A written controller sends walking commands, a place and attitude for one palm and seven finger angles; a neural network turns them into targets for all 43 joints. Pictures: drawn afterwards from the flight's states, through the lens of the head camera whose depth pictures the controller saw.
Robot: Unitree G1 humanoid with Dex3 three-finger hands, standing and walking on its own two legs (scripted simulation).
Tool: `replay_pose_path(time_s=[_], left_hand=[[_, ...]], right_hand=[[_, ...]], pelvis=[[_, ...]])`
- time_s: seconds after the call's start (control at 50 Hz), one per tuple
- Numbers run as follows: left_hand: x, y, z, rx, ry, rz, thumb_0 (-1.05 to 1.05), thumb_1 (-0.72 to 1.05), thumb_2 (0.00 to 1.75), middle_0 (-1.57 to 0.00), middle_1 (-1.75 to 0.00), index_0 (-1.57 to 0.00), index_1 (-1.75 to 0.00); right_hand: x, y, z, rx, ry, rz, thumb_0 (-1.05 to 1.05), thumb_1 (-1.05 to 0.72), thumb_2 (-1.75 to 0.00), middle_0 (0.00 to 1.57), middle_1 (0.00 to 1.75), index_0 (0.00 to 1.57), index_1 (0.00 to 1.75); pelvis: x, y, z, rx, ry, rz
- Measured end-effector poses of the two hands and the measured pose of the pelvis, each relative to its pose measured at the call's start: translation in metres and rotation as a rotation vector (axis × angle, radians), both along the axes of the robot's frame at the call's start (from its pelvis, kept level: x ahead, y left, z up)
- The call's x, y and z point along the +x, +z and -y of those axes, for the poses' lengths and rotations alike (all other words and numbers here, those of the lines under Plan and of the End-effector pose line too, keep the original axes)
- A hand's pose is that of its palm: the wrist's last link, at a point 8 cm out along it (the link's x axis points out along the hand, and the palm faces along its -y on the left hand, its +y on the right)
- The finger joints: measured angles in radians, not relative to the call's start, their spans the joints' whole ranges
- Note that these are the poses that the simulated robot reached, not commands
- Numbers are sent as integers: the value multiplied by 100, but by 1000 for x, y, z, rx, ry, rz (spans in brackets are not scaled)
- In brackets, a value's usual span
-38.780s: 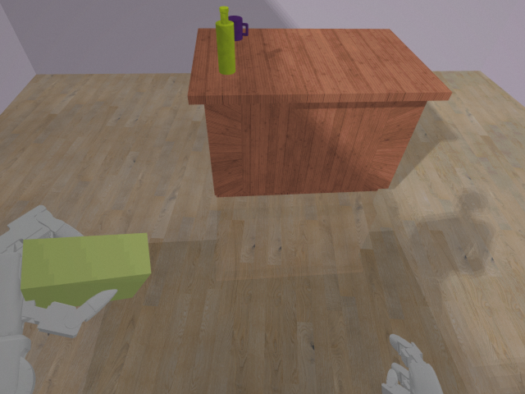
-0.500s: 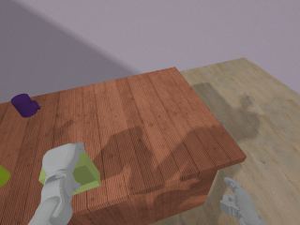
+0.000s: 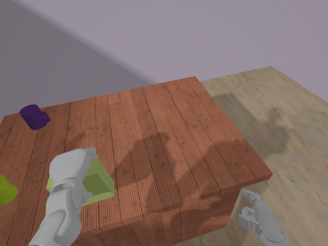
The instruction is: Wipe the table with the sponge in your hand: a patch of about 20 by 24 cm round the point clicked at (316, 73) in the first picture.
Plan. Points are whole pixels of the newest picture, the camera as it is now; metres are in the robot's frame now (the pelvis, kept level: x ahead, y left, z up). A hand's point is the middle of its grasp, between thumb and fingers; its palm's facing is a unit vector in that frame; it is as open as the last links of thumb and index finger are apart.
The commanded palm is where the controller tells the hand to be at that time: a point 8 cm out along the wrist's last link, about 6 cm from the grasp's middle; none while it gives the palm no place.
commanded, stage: lift the sponge slowly off the table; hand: left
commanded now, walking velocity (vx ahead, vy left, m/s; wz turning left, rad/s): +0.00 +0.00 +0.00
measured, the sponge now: (86, 188) +0.23 +0.26 +0.01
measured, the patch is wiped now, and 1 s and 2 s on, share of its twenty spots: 1.00 1.00 1.00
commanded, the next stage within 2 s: bring the sponge back beside the body in 0.28 s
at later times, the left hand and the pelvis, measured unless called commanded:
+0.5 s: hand (82, 175) +0.24 +0.26 +0.07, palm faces +0.01 -0.15 -0.99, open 9.0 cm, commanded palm +0.21 +0.26 +0.14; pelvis +0.00 +0.00 +0.00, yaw +0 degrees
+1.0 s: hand (65, 179) +0.21 +0.27 +0.09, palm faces +0.07 -0.12 -0.99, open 9.0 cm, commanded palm +0.18 +0.27 +0.16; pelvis -0.01 +0.00 +0.00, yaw +0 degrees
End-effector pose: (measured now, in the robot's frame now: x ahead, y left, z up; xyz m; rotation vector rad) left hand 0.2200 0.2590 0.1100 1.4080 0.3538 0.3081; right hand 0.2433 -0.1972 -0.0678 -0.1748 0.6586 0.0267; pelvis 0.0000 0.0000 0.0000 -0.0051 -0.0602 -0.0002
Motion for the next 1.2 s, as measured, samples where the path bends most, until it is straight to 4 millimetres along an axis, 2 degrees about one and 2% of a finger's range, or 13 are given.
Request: replay_pose_path(time_s=[0.1, 0.22, 0.3, 0.44, 0.56, 0.66, 0.74, 0.84, 0.94, 1.08, 1.2], left_hand=[[4, 9, 4, 6, -29, 29, -1, -46, 111, -84, -143, -85, -146], [5, 18, -4, 19, 15, 42, -1, -46, 111, -84, -143, -85, -146], [4, 17, -7, 6, 41, 22, -1, -46, 111, -84, -143, -85, -146], [0, 8, 0, -16, -4, -18, -1, -46, 111, -84, -143, -85, -146], [-4, 18, 1, 6, -29, 43, -1, -46, 111, -84, -143, -85, -146], [-11, 28, -12, 13, 36, 77, -1, -46, 111, -84, -143, -85, -146], [-19, 26, -19, -5, 76, 42, -1, -45, 111, -84, -143, -85, -146], [-27, 21, -14, -22, 39, 5, -1, -45, 111, -84, -143, -85, -146], [-31, 27, -9, 0, -20, 41, -1, -46, 111, -84, -143, -85, -146], [-40, 41, -20, 17, 34, 98, -1, -46, 111, -84, -143, -85, -146], [-49, 37, -24, -15, 63, 58, -1, -45, 111, -84, -143, -85, -146]], right_hand=[[3, 3, -4, 6, 9, 8, 2, -91, -90, 20, 30, 20, 30], [4, 4, -5, 10, 15, 2, 2, -91, -90, 20, 30, 20, 30], [5, 4, -3, 10, 18, 0, 2, -91, -90, 20, 30, 20, 30], [4, 3, 0, -3, 14, -1, 2, -91, -90, 20, 30, 20, 30], [2, 3, 0, -8, 12, -4, 2, -91, -90, 20, 30, 20, 30], [2, 4, -2, 9, 13, -3, 2, -91, -90, 20, 30, 20, 30], [4, 6, -2, 10, 17, 7, 2, -91, -90, 20, 30, 20, 30], [6, 10, -5, -6, 28, 31, 2, -91, -90, 20, 30, 20, 30], [6, 12, -10, -11, 40, 44, 2, -91, -90, 20, 30, 20, 30], [2, 12, -17, 11, 51, 40, 2, -91, -90, 20, 30, 20, 30], [0, 13, -17, 9, 52, 46, 2, -90, -90, 21, 30, 20, 30]], pelvis=[[0, 1, 0, 1, -5, 4], [0, 1, 0, 2, -8, 6], [0, 2, 0, 2, -5, 4], [1, 1, -1, 1, -7, 2], [2, 1, 0, 0, -12, 10], [1, 1, 0, 1, -15, 15], [-2, 1, -1, 1, -10, 17], [-5, 1, -2, -1, -3, 23], [-7, 1, -3, -2, -5, 30], [-10, 1, -3, -2, -10, 35], [-14, 1, -4, -2, -5, 38]])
